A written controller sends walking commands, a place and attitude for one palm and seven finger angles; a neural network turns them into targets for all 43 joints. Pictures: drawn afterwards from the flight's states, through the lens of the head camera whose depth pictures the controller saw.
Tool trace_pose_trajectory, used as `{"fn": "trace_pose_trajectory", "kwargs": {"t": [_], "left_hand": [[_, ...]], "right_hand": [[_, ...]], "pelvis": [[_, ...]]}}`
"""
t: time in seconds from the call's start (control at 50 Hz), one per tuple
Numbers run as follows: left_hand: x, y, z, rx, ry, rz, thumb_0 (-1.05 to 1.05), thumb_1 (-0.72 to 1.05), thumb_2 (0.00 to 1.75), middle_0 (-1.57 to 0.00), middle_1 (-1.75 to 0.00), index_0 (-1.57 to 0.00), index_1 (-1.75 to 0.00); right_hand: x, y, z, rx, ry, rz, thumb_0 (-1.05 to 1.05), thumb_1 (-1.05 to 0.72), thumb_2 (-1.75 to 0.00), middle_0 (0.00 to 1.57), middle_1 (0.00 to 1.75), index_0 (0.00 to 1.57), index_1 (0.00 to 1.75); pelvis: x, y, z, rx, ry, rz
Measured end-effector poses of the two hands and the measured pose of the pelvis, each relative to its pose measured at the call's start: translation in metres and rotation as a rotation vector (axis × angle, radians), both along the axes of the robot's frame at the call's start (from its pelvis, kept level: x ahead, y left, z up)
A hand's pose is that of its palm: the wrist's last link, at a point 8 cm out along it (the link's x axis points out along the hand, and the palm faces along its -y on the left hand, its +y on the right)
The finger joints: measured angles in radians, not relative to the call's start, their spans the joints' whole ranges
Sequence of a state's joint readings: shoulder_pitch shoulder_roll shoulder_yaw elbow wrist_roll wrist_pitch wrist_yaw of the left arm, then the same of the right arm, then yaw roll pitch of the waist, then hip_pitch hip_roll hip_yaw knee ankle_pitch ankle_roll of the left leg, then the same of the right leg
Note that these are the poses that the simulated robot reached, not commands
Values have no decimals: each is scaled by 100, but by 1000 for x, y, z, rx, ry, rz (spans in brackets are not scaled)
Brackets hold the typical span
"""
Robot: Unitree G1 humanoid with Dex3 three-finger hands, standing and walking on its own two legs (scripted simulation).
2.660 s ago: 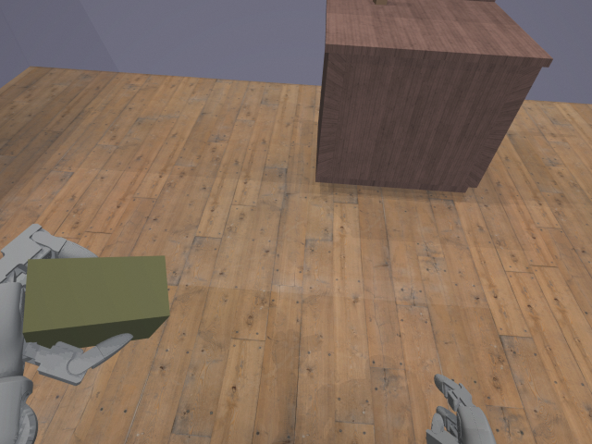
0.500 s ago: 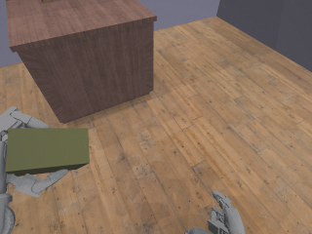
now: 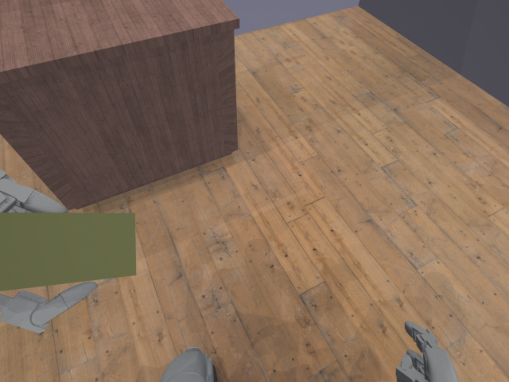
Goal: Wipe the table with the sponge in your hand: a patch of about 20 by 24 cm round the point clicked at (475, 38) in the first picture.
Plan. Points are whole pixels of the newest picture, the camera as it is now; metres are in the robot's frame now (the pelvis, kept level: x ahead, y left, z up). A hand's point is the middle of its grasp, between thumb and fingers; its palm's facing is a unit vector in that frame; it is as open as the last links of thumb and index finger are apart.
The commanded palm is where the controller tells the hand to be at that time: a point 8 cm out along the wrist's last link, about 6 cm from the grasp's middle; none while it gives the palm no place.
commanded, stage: walk to a spot facing it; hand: left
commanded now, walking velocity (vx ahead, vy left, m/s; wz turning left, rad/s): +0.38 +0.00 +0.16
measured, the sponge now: (82, 250) +0.23 +0.20 +0.16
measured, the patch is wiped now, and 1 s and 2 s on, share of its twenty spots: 0.00 0.00 0.00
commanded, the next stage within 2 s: turn to face it in 1.14 s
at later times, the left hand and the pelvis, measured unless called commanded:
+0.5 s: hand (100, 150) +0.36 +0.22 +0.18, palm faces +0.49 -0.72 -0.50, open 10.5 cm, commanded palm +0.31 +0.25 +0.18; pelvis +0.16 -0.04 -0.01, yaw +3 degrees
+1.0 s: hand (108, 91) +0.49 +0.25 +0.17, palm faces +0.56 -0.71 -0.43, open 10.5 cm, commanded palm +0.40 +0.28 +0.18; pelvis +0.31 -0.03 -0.02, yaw +13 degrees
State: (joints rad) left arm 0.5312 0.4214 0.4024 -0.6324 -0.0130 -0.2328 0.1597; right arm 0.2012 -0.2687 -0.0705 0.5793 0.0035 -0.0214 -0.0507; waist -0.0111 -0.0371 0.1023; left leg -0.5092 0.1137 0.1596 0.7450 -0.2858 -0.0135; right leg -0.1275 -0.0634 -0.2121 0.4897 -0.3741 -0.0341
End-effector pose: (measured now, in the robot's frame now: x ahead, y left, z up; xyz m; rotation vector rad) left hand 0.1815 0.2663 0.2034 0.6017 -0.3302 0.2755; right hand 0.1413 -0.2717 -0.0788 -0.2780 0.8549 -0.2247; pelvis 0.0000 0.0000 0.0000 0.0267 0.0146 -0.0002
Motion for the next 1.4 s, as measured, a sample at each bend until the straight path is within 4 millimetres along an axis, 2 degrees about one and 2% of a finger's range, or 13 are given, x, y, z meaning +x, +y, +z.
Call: {"fn": "trace_pose_trajectory", "kwargs": {"t": [0.1, 0.18, 0.32, 0.44, 0.56, 0.64, 0.74, 0.86, 1.0, 1.12, 1.24, 1.32, 1.4], "left_hand": [[37, 24, -8, -25, -102, 29, 0, -52, 100, -68, -137, -68, -137], [72, 35, -19, -82, -78, 58, 0, -52, 100, -68, -137, -68, -137], [92, 9, -2, -80, -46, 30, 0, -52, 100, -67, -137, -68, -137], [113, -7, 5, -15, -13, 115, 0, -52, 101, -67, -137, -68, -137], [155, -28, -22, -79, 16, 202, 0, -52, 101, -67, -137, -68, -137], [181, -43, -27, -114, 61, 165, 0, -52, 101, -67, -137, -68, -137], [205, -47, -9, -33, 64, 114, 0, -52, 101, -67, -137, -68, -137], [226, -21, 3, 14, -22, 166, 0, -52, 101, -67, -137, -68, -137], [262, 18, -23, -51, -82, 238, 0, -52, 101, -67, -138, -68, -137], [256, 9, -4, -46, -78, 255, 0, -52, 101, -67, -138, -68, -137], [234, -7, 17, 7, -47, 394, 0, -52, 101, -67, -138, -68, -137], [232, -11, -3, -10, -25, 549, 0, -53, 101, -67, -138, -68, -137], [250, -15, -37, -176, 9, 617, 0, -53, 101, -67, -138, -68, -137]], "right_hand": [[53, 24, -6, 8, -80, -10, 1, -91, -90, 20, 30, 20, 30], [87, 59, -8, 100, -113, 32, 1, -91, -90, 20, 30, 20, 30], [125, 95, -3, 218, -114, 124, 1, -90, -90, 20, 30, 20, 30], [157, 75, -21, 245, -60, 150, 1, -90, -90, 21, 31, 21, 30], [203, 21, -48, 182, -8, 158, 1, -90, -90, 21, 31, 21, 30], [231, -13, -32, 115, 1, 131, 1, -90, -90, 20, 30, 20, 30], [265, -34, -8, 48, -10, 116, 1, -91, -90, 20, 30, 20, 30], [311, -20, -2, 9, -13, 148, 1, -91, -90, 20, 30, 20, 30], [369, 43, -16, 99, -83, 212, 1, -91, -90, 20, 30, 20, 30], [401, 92, -5, 205, -85, 352, 1, -90, -90, 20, 30, 20, 30], [439, 100, -8, 232, -57, 471, 1, -90, -90, 21, 30, 21, 30], [474, 88, -25, 229, -62, 523, 1, -90, -90, 21, 31, 21, 30], [505, 68, -29, 157, -52, 552, 1, -90, -90, 21, 30, 21, 30]], "pelvis": [[45, 15, -18, 1, -26, -18], [65, 15, -15, -16, -40, 0], [101, 3, 0, -46, -26, 10], [142, -22, 0, -46, -19, 33], [177, -49, -16, -24, -38, 88], [201, -56, -6, -7, -34, 101], [232, -59, 3, 8, -18, 129], [275, -46, -3, 11, -10, 157], [310, -31, -21, -11, -59, 221], [332, -40, -7, -54, -39, 291], [365, -53, 1, -80, -26, 362], [388, -70, -12, -43, -32, 386], [399, -76, -11, -20, -59, 419]]}}
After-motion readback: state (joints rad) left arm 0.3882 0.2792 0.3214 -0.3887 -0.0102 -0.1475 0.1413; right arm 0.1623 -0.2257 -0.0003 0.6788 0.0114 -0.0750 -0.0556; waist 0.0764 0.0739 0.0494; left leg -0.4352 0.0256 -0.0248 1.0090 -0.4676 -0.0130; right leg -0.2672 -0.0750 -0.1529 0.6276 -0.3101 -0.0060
